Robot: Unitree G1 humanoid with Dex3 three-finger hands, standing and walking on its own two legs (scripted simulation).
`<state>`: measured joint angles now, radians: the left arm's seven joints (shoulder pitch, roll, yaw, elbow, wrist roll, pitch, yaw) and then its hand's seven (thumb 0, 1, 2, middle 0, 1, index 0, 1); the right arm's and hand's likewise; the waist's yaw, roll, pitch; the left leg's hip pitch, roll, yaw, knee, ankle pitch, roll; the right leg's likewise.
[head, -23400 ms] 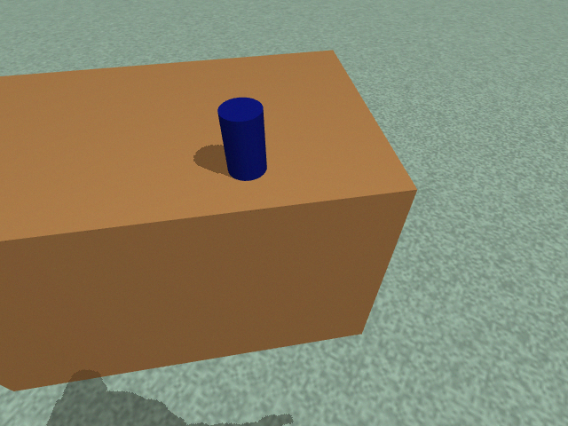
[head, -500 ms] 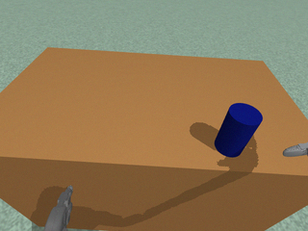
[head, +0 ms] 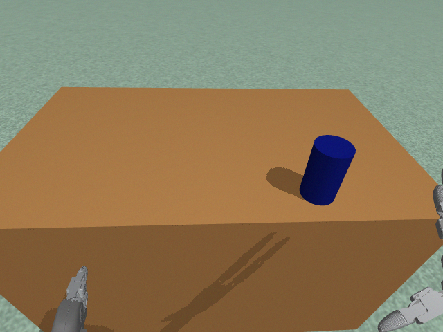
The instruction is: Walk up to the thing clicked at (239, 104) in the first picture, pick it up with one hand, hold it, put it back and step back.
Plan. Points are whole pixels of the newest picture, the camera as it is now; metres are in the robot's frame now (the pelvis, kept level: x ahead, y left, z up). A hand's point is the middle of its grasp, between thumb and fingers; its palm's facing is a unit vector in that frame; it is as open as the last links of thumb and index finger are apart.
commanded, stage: sink last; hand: right
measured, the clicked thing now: (325, 171) +0.46 -0.26 +0.06
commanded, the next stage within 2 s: home in 0.26 s
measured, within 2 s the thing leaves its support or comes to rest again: neither
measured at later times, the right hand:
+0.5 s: hand out of the picture +0.17 -0.30 +0.16, palm faces +0.47 +0.78 -0.42, open 17.6 cm
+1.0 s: hand (323, 316) +0.19 -0.19 -0.07, palm faces +0.07 +0.98 -0.19, open 17.5 cm
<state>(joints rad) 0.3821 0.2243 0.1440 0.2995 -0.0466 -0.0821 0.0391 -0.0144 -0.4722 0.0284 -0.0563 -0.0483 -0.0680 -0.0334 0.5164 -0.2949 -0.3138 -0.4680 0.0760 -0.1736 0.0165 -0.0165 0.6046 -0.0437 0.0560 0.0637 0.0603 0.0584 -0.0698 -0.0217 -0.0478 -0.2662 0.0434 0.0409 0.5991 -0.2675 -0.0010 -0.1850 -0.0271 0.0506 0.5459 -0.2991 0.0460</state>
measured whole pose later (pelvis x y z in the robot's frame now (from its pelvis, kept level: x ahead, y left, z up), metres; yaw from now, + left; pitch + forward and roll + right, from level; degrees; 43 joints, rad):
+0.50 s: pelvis -0.03 -0.01 +0.00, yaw +1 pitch -6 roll -1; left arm 0.30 0.23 0.11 0.53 -0.02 -0.18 0.06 -0.02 -0.41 0.16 -0.09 -0.10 -0.09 -0.10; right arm 0.33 -0.37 -0.44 -0.09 0.04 -0.35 -0.03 -0.02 0.58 -0.05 0.05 0.06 0.06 0.05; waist -0.06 -0.02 0.05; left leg -0.25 0.05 0.02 0.52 -0.19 -0.01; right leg -0.17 -0.02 0.03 0.49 -0.23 0.04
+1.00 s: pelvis +0.02 -0.02 +0.01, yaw +1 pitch -1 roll +0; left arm 0.16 0.16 0.00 0.66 0.00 -0.16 0.07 0.00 0.85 0.87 -0.20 -0.28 -0.20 -0.28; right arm 0.33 -0.17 -0.04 0.39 -0.01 -0.17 -0.02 -0.02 0.54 -0.06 0.06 0.05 0.06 0.05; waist -0.01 0.02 0.05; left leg -0.25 0.04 0.02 0.48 -0.21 -0.02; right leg -0.18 -0.03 0.03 0.46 -0.27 0.04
